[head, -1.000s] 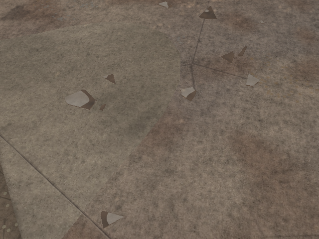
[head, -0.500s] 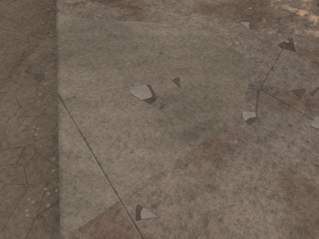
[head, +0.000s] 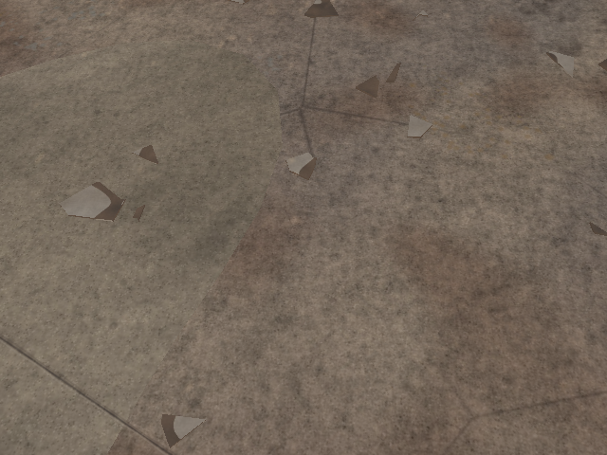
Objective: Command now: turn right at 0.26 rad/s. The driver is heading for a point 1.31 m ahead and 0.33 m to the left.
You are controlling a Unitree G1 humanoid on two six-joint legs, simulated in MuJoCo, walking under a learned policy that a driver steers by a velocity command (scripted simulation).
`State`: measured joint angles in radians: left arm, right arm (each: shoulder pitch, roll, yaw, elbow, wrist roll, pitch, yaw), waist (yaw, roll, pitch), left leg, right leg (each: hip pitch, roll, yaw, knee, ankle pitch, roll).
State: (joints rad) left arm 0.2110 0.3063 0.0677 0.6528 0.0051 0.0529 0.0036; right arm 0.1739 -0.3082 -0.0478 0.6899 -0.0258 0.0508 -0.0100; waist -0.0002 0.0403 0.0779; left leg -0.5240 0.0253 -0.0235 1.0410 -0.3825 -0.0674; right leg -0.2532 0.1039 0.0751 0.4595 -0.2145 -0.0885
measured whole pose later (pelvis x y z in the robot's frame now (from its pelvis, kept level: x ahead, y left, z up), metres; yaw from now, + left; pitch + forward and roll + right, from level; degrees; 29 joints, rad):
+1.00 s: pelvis +0.56 +0.23 -0.01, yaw +16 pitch +0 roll -2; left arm 0.43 0.32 0.06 0.89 0.01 -0.05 -0.01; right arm 0.16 -0.25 0.02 0.71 -0.07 -0.09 0.02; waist 0.04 0.02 0.03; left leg -0.52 0.02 -0.07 1.29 -0.30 0.02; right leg -0.27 0.20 0.00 0.47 -0.21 -0.16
